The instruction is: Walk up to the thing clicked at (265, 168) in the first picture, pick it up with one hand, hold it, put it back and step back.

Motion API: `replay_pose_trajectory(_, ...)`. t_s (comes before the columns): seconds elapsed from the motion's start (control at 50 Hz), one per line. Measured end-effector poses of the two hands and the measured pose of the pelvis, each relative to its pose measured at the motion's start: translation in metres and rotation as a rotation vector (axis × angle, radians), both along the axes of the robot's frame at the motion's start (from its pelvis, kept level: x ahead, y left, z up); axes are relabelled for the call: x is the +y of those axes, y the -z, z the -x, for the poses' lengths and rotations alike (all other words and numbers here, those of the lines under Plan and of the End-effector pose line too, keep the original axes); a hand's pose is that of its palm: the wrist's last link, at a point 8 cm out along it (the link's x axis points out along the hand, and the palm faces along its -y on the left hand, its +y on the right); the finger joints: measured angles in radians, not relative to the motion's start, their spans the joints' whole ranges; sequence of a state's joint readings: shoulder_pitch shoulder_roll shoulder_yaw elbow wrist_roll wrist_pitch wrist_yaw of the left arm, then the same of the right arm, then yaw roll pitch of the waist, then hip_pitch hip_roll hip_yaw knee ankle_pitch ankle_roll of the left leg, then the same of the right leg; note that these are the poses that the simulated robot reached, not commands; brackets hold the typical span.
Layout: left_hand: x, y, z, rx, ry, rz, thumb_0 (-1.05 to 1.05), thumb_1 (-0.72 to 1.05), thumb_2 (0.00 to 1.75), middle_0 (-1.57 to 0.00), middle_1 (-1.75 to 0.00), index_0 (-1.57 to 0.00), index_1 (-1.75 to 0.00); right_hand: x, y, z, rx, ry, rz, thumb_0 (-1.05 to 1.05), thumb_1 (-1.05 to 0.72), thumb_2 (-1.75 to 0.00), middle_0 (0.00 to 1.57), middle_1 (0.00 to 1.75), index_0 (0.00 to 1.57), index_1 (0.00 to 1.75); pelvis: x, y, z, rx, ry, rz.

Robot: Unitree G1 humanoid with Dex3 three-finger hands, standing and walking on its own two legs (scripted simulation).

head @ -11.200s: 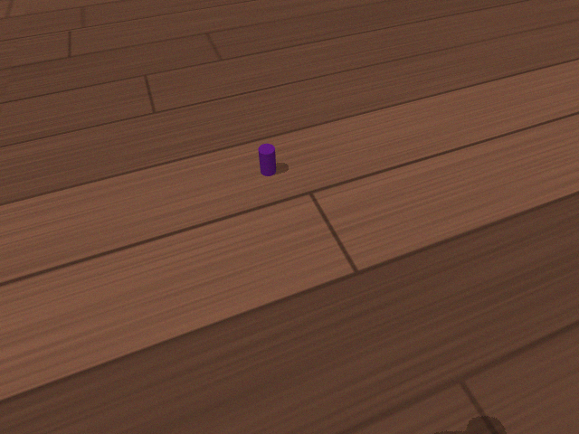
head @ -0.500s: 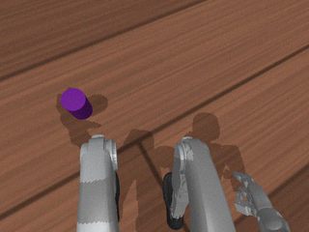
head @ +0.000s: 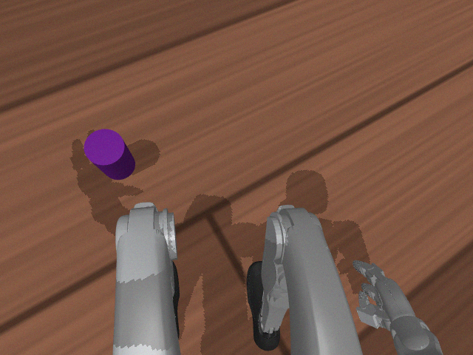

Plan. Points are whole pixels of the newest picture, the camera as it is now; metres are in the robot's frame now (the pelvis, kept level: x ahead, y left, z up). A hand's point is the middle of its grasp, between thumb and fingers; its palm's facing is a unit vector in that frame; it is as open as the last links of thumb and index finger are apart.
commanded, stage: go down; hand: left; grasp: from the side
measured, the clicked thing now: (112, 156) +0.46 +0.28 -0.31
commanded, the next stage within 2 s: approach in 0.72 s
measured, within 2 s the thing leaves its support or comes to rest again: neither
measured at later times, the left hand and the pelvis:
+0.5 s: hand out of the picture +0.34 +0.44 -0.02, palm faces +0.27 -0.94 -0.22, open 16.9 cm; pelvis +0.00 +0.00 -0.01, yaw +0 degrees
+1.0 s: hand out of the picture +0.34 +0.44 -0.02, palm faces +0.30 -0.94 -0.14, open 17.2 cm; pelvis +0.00 +0.00 -0.01, yaw -1 degrees
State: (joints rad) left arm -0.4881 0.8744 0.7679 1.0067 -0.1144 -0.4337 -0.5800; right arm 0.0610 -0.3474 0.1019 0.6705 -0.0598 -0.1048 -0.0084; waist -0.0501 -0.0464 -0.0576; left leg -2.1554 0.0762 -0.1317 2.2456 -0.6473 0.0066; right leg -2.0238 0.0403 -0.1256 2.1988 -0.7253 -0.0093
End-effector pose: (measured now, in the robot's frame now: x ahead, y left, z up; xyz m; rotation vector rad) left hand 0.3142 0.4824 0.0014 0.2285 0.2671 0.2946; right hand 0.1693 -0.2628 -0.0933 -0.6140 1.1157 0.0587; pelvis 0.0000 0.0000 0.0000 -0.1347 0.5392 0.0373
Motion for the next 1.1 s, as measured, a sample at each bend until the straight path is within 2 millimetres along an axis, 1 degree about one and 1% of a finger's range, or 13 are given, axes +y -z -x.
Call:
replay_pose_trajectory(0.22,-0.001,0.003,-0.001,-0.03,0.001,0.007,-0.01,-0.43,0.2,-0.01,-0.17,-0.02,-0.16,-0.002,0.005,-0.001,-0.002,-0.009,0.006,0.0,-0.89,-0.9,0.21,0.29,0.21,0.3,-0.001,0.006,0.0,-0.009,0.005,0.001)
replay_pose_trajectory(0.42,0.004,-0.001,0.004,-0.047,-0.004,0.01,-0.01,-0.43,0.19,-0.01,-0.16,-0.02,-0.15,-0.002,0.005,-0.003,-0.009,-0.01,0.006,0.0,-0.89,-0.9,0.21,0.29,0.21,0.3,-0.001,0.007,0.0,-0.008,0.006,0.002)
replay_pose_trajectory(0.52,0.004,0.002,0.006,-0.046,-0.007,0.028,-0.01,-0.44,0.19,-0.01,-0.15,-0.02,-0.14,-0.002,0.006,-0.005,-0.015,-0.016,0.004,0.0,-0.89,-0.9,0.21,0.29,0.21,0.3,-0.001,0.007,0.0,-0.007,0.007,0.002)
replay_pose_trajectory(0.62,0.003,0.004,0.003,-0.063,0.004,0.023,-0.01,-0.43,0.18,-0.01,-0.14,-0.02,-0.13,-0.002,0.008,-0.007,-0.015,-0.027,0.009,0.0,-0.89,-0.9,0.21,0.29,0.21,0.3,-0.001,0.01,0.0,-0.011,0.008,0.001)
replay_pose_trajectory(0.72,0.003,0.0,0.002,-0.089,0.004,0.024,-0.01,-0.43,0.18,-0.01,-0.14,-0.02,-0.13,-0.003,0.008,-0.007,-0.022,-0.024,0.01,0.0,-0.89,-0.9,0.21,0.29,0.21,0.3,-0.002,0.011,0.0,-0.013,0.008,0.002)
replay_pose_trajectory(0.84,0.007,-0.002,0.007,-0.081,-0.007,0.038,-0.01,-0.43,0.18,-0.02,-0.13,-0.02,-0.13,-0.002,0.005,-0.006,-0.028,-0.018,0.008,0.0,-0.9,-0.9,0.21,0.29,0.21,0.3,-0.001,0.009,0.0,-0.012,0.009,0.005)
replay_pose_trajectory(0.92,0.008,-0.003,0.01,-0.093,-0.011,0.045,-0.01,-0.45,0.17,-0.02,-0.14,-0.02,-0.14,-0.002,0.005,-0.005,-0.026,-0.024,0.007,0.0,-0.9,-0.9,0.21,0.3,0.21,0.3,-0.001,0.009,0.001,-0.013,0.009,0.003)
replay_pose_trajectory(0.98,0.007,0.004,0.01,-0.13,-0.018,0.076,-0.01,-0.49,0.16,-0.03,-0.14,-0.02,-0.14,-0.002,0.007,-0.005,-0.03,-0.039,0.01,0.0,-0.89,-0.9,0.21,0.3,0.21,0.3,-0.001,0.012,0.001,-0.015,0.011,0.002)
replay_pose_trajectory(1.02,0.004,0.014,0.007,-0.158,-0.018,0.103,-0.01,-0.51,0.15,-0.03,-0.13,-0.02,-0.14,-0.002,0.009,-0.006,-0.034,-0.053,0.015,0.0,-0.89,-0.9,0.21,0.3,0.21,0.3,-0.001,0.016,0.002,-0.019,0.014,0.003)
replay_pose_trajectory(1.06,-0.001,0.029,0.002,-0.18,-0.015,0.135,-0.01,-0.53,0.15,-0.04,-0.13,-0.02,-0.14,-0.002,0.011,-0.007,-0.038,-0.07,0.022,0.0,-0.89,-0.9,0.21,0.3,0.21,0.3,-0.002,0.021,0.002,-0.025,0.018,0.005)
replay_pose_trajectory(1.1,-0.008,0.049,-0.004,-0.195,-0.01,0.172,-0.01,-0.54,0.14,-0.04,-0.13,-0.02,-0.14,-0.002,0.014,-0.009,-0.04,-0.09,0.032,0.0,-0.89,-0.9,0.21,0.3,0.21,0.3,-0.002,0.028,0.002,-0.034,0.024,0.008)
